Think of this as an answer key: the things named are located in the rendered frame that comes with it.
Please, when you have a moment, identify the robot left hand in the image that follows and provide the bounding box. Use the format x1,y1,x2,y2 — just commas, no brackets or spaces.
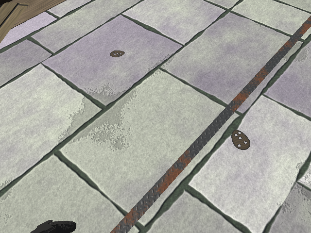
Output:
30,219,77,233

